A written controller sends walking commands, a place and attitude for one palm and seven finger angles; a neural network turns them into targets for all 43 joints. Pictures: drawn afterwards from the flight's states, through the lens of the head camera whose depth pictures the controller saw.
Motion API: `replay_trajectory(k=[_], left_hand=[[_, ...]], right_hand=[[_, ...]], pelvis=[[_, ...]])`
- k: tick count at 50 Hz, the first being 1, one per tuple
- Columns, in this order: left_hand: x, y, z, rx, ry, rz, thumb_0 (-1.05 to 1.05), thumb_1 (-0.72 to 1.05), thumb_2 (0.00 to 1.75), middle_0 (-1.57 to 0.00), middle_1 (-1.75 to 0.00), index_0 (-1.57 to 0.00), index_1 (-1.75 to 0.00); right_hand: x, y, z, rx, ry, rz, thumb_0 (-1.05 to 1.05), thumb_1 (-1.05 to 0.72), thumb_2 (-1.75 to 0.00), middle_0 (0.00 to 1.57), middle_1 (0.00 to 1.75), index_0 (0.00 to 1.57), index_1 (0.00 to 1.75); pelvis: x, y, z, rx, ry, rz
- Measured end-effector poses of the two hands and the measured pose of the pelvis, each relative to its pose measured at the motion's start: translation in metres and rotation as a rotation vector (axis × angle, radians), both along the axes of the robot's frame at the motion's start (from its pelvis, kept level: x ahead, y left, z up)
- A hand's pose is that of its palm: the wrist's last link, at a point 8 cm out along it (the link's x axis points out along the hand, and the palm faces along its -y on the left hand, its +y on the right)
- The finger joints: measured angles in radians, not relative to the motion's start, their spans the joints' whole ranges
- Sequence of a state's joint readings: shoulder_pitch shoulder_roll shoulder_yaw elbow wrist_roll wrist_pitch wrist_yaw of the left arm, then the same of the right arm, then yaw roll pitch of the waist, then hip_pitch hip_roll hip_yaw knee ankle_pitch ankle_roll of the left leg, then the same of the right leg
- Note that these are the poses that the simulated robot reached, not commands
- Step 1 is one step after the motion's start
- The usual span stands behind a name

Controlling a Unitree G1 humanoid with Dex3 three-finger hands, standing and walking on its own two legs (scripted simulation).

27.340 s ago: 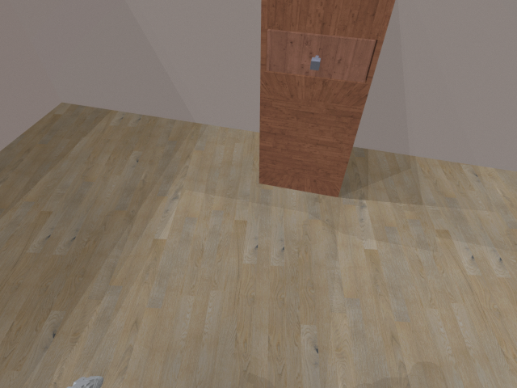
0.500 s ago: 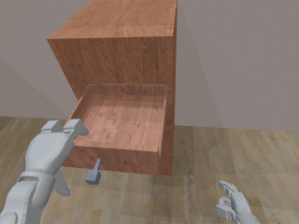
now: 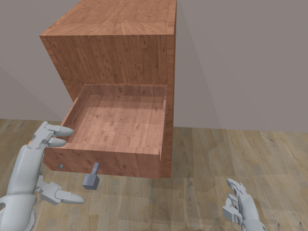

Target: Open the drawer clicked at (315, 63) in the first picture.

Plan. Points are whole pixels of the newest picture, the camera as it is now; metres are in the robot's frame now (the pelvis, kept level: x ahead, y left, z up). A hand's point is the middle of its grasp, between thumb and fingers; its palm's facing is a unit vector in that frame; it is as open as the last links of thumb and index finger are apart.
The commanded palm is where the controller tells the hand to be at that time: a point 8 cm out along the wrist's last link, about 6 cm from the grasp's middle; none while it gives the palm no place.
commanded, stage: draw the hand back to the body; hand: left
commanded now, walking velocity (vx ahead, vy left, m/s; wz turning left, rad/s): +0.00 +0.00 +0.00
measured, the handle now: (93, 175) +0.26 +0.23 -0.04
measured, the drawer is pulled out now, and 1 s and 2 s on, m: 0.30 0.30 0.30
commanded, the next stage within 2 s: step back with the hand held close in 0.88 s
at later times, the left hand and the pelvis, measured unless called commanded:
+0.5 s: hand (55, 159) +0.20 +0.23 +0.16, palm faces +0.40 -0.83 -0.40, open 10.2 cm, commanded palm +0.15 +0.27 +0.17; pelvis +0.02 -0.01 +0.00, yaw +0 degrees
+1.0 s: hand (52, 164) +0.19 +0.23 +0.16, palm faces +0.43 -0.81 -0.39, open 7.5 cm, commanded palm +0.14 +0.27 +0.17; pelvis +0.01 -0.01 +0.00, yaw +1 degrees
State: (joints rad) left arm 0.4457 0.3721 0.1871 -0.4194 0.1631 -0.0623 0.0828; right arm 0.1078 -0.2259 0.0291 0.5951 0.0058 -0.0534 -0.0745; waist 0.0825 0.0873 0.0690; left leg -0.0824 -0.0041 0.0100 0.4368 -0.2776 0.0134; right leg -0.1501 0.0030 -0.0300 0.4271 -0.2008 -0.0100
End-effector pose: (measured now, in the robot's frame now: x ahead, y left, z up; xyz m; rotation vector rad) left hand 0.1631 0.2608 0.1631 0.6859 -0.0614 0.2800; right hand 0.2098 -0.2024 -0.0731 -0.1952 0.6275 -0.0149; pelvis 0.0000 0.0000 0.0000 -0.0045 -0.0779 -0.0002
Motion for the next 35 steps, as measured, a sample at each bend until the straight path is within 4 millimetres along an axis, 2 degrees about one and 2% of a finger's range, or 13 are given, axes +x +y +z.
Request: replay_trajectory(k=[3,7,14,21,35], left_hand=[[0.0,-0.001,0.003,-0.18,-0.118,0.014,-0.01,-0.41,0.34,-0.31,-1.14,-0.31,-1.15],[0.003,0.0,0.006,-0.259,-0.197,0.023,-0.01,-0.31,0.38,-0.3,-1.08,-0.3,-1.08],[0.005,0.002,0.012,-0.243,-0.194,0.017,-0.01,-0.09,0.47,-0.28,-0.94,-0.28,-0.94],[0.001,0.003,0.012,-0.217,-0.165,0.028,0.0,0.14,0.58,-0.26,-0.78,-0.26,-0.79],[-0.013,0.007,0.012,-0.213,-0.165,0.091,0.01,0.63,0.79,-0.23,-0.47,-0.23,-0.47]], right_hand=[[-0.007,0.001,0.005,-0.015,-0.031,0.0,0.01,-0.91,-0.9,0.2,0.3,0.2,0.3],[-0.016,-0.002,0.004,-0.025,-0.023,0.004,0.01,-0.91,-0.9,0.2,0.3,0.2,0.3],[-0.022,-0.014,-0.002,-0.025,0.002,-0.02,0.02,-0.9,-0.9,0.2,0.3,0.2,0.3],[-0.016,-0.023,-0.003,-0.02,-0.005,-0.049,0.02,-0.9,-0.9,0.2,0.3,0.2,0.3],[0.0,-0.017,0.002,0.007,-0.054,-0.034,0.02,-0.91,-0.9,0.2,0.3,0.2,0.3]], pelvis=[[0.004,-0.003,0.001,-0.001,-0.009,0.004],[0.009,-0.006,0.001,-0.004,-0.013,0.009],[0.015,-0.007,0.001,-0.005,0.0,0.005],[0.018,-0.007,0.001,-0.005,0.013,0.004],[0.017,-0.011,0.0,-0.003,0.016,0.014]])
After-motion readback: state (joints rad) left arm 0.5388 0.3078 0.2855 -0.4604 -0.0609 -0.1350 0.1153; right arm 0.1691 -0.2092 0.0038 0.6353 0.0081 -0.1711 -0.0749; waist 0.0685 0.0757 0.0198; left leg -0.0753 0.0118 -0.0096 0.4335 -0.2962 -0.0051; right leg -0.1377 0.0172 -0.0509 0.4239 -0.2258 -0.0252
